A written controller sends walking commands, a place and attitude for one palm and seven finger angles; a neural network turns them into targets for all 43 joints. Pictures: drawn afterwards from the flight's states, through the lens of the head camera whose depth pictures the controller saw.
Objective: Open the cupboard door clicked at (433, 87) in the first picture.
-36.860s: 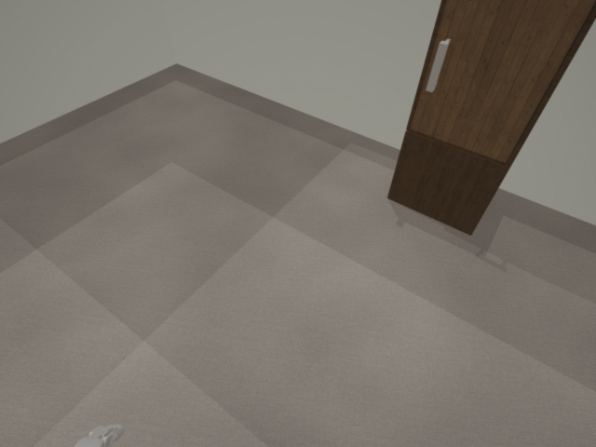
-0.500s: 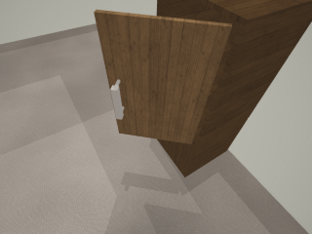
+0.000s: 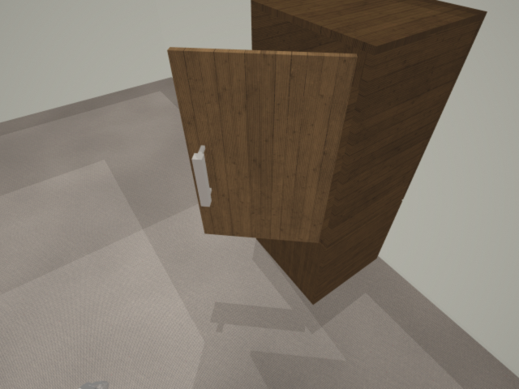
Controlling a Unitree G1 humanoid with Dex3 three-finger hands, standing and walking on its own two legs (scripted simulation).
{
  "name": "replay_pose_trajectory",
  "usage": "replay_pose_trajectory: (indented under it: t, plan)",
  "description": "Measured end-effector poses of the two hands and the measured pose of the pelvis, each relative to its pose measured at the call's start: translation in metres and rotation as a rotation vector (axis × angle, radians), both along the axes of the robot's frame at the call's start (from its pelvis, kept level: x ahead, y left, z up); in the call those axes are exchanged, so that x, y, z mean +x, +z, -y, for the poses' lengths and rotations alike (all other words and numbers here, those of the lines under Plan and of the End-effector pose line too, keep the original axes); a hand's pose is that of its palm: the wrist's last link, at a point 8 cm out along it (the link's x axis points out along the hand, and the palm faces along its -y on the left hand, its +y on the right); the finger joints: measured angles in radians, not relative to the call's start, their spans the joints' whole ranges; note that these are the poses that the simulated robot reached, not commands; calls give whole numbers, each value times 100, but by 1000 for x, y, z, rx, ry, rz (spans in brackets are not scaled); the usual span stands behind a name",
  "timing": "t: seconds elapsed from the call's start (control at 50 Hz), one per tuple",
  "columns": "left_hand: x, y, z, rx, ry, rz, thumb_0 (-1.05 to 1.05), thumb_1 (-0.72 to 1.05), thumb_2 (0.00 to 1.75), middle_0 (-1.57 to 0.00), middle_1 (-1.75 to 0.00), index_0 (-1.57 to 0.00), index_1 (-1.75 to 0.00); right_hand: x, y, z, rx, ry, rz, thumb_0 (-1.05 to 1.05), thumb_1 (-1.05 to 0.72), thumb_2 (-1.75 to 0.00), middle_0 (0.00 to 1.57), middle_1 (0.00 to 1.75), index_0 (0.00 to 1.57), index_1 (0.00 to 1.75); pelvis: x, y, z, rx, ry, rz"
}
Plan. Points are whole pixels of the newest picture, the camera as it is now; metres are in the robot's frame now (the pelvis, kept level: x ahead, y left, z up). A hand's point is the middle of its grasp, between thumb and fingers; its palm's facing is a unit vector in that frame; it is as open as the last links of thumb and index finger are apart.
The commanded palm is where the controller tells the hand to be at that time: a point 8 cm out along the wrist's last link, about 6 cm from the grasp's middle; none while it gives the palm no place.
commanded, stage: come to a stop and stand still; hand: left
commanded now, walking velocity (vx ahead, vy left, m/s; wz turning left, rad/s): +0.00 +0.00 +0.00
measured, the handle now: (204, 176) +0.64 +0.18 -0.07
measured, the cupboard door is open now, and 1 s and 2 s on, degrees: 49 49 49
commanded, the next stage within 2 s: look again from close up in 0.26 s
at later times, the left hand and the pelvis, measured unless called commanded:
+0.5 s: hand out of the picture +0.01 +0.22 -0.17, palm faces -0.02 -0.97 -0.25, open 7.4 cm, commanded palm none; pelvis +0.00 +0.00 +0.00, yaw +1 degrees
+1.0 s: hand out of the picture +0.05 +0.23 -0.16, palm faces -0.01 -0.96 -0.29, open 7.4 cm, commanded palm none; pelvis +0.01 +0.01 +0.01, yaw +1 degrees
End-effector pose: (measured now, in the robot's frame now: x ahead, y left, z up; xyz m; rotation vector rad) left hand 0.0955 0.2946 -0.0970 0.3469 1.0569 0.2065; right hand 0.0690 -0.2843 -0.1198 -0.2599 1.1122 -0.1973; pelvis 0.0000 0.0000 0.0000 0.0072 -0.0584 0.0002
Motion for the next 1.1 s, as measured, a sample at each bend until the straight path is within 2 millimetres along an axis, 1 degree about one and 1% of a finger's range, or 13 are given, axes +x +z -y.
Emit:
replay_pose_trajectory:
  t: [0.12, 0.26, 0.36, 0.44, 0.52, 0.64, 0.8, 1.02, 1.1]
  plan:
    - [-25, -7, 0, -12, 5, -59, 1, 91, 89, -20, -30, -20, -30, -21, 1, 5, -13, -2, -51, 1, -90, -90, 20, 30, 20, 30, -9, 1, -1, -1, 3, -10]
    - [-59, -25, 11, -63, 29, -164, 1, 91, 89, -21, -30, -20, -30, -43, 0, 3, -18, -17, -126, 1, -90, -90, 20, 30, 20, 30, -9, 2, -2, -4, 6, -15]
    - [-77, -34, 22, -100, 48, -224, 1, 91, 89, -21, -30, -20, -30, -49, -2, -5, -7, -22, -169, 1, -90, -90, 20, 30, 20, 30, -6, 3, -3, -6, 10, -19]
    - [-84, -37, 28, -118, 61, -253, 1, 91, 89, -21, -30, -20, -30, -47, -3, -13, 8, -23, -181, 1, -90, -90, 20, 30, 20, 30, -3, 4, -4, -7, 11, -20]
    - [-85, -38, 31, -126, 67, -263, 1, 91, 89, -21, -30, -20, -30, -39, -5, -21, 24, -19, -175, 1, -90, -90, 20, 30, 20, 30, -1, 4, -5, -8, 11, -18]
    - [-76, -37, 31, -124, 68, -247, 1, 91, 89, -21, -30, -20, -30, -22, -6, -30, 42, -8, -147, 1, -90, -90, 20, 30, 20, 30, 2, 5, -6, -7, 11, -15]
    - [-61, -33, 27, -112, 64, -216, 1, 91, 89, -21, -30, -20, -30, -5, -4, -33, 45, 1, -119, 1, -90, -90, 20, 30, 20, 30, 6, 6, -8, -6, 12, -16]
    - [-48, -29, 19, -93, 64, -199, 1, 91, 89, -21, -30, -20, -30, 0, 0, -22, 19, -2, -126, 1, -90, -90, 20, 30, 20, 30, 13, 7, -7, -6, 14, -17]
    - [-48, -32, 23, -97, 68, -216, 1, 91, 89, -20, -30, -20, -30, -3, -3, -23, 21, -13, -141, 1, -90, -90, 20, 30, 20, 30, 18, 7, -7, -5, 1, -20]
